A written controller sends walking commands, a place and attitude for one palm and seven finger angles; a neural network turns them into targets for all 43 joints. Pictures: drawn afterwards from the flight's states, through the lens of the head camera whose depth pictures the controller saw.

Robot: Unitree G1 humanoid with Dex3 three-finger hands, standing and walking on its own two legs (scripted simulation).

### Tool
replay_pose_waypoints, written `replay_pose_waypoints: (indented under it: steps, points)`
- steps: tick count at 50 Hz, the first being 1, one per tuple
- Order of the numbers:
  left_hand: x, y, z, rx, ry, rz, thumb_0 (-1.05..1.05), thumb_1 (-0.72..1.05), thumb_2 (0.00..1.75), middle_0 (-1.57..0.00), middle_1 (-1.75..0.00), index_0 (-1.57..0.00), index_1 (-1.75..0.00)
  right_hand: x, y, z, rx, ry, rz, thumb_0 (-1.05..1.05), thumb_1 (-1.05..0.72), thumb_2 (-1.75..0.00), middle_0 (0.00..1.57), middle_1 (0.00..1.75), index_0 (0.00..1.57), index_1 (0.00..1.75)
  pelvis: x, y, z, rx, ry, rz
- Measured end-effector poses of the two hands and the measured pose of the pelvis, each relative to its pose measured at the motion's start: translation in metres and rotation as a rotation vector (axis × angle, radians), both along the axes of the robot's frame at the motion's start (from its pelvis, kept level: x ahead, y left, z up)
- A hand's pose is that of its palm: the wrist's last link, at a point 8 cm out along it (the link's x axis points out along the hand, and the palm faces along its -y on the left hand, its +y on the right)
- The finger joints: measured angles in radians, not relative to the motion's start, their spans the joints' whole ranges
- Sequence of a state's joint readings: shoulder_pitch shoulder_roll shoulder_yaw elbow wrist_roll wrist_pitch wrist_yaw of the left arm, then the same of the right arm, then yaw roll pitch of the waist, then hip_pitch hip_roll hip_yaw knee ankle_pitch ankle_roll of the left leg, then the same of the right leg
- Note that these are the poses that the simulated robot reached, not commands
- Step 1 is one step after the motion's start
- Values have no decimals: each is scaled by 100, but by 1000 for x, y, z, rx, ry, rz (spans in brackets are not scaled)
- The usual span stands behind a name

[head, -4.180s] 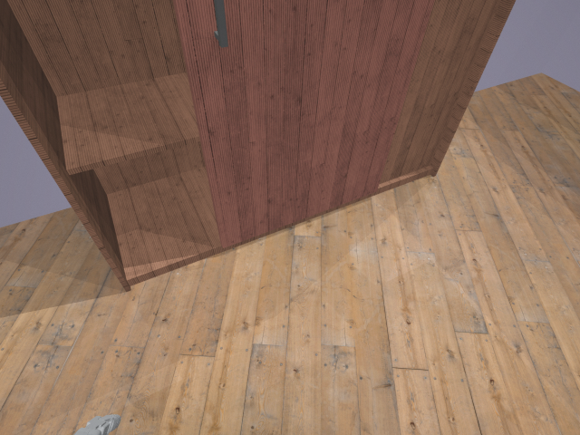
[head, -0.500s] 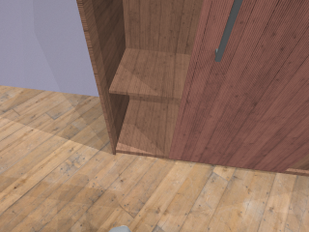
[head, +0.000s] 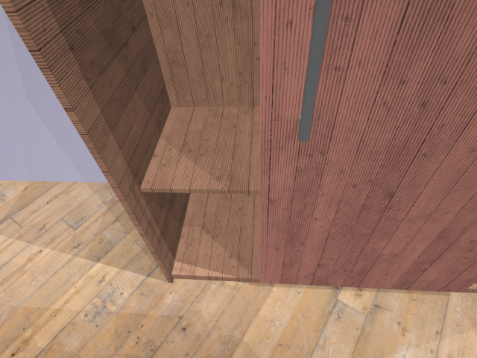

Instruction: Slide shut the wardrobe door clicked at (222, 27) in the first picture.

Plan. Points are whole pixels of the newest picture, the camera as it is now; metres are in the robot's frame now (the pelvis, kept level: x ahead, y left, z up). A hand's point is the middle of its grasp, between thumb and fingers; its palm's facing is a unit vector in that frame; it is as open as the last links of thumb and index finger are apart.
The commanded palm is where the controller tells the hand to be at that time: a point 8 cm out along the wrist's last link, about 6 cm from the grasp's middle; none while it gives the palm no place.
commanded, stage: come to a stop and stand still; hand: right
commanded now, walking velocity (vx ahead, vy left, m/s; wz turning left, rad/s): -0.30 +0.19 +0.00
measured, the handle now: (314, 47) +0.50 -0.10 +0.28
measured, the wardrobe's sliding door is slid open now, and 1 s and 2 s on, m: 0.38 0.38 0.38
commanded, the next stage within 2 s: look again from close up in 1.40 s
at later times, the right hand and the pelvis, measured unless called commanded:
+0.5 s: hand out of the picture +0.10 -0.13 -0.16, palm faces -0.01 +0.96 -0.27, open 7.4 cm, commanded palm none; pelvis +0.02 +0.05 +0.00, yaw +0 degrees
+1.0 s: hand out of the picture -0.02 -0.16 -0.17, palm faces +0.04 +0.98 -0.18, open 7.4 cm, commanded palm none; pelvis +0.00 +0.02 +0.01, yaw +1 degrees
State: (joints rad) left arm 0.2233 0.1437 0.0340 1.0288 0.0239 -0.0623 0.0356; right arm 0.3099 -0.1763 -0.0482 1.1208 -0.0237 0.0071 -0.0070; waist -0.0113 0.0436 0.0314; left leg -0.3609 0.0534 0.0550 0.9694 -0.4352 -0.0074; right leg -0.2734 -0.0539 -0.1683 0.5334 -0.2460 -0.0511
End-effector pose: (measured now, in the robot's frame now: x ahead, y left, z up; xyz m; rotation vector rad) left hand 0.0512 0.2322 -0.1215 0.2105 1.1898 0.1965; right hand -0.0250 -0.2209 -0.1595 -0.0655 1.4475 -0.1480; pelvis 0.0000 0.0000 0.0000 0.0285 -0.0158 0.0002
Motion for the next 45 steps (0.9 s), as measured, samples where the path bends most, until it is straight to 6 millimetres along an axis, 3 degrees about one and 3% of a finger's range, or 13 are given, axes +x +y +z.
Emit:
replay_pose_waypoints:
  steps: [10, 19, 28, 36, 45]
  points:
    - [-5, 0, -3, -14, 139, 58, 0, 93, 90, -21, -30, -20, -30, 83, -6, 12, -41, -84, 45, 1, -91, -89, 19, 30, 20, 30, 21, 4, 7, -4, 12, 6]
    - [-17, 33, -36, -99, 179, 101, 0, 91, 90, -21, -30, -20, -30, 124, 18, 24, -138, -190, 106, 0, -91, -89, 20, 30, 20, 30, 26, 39, -7, -45, 20, 17]
    - [-11, 52, -34, -116, 156, 79, 0, 91, 90, -20, -30, -20, -29, 109, 44, 38, -132, -204, 92, 0, -91, -89, 20, 30, 21, 30, 16, 51, 2, -48, 13, 2]
    - [-6, 43, -22, -63, 104, 15, 0, 91, 90, -20, -30, -19, -29, 74, 28, 22, -95, -181, 30, 0, -91, -89, 20, 30, 21, 30, 3, 38, -2, -19, 18, -7]
    - [-22, 20, -9, -45, 120, 5, 0, 92, 90, -20, -30, -20, -30, 24, 15, 14, -51, -53, 16, 1, -91, -89, 20, 30, 20, 30, 0, 23, 6, -30, 0, 5]
